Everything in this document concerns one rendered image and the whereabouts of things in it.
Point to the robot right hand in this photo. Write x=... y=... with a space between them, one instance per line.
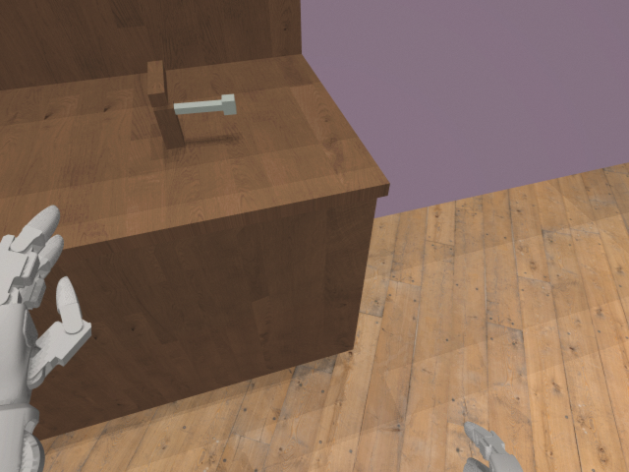
x=492 y=448

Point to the robot left hand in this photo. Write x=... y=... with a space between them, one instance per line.
x=24 y=263

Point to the tap lever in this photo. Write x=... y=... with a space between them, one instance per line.
x=227 y=104

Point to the counter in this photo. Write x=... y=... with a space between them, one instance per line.
x=205 y=249

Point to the robot left forearm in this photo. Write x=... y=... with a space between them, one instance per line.
x=20 y=450

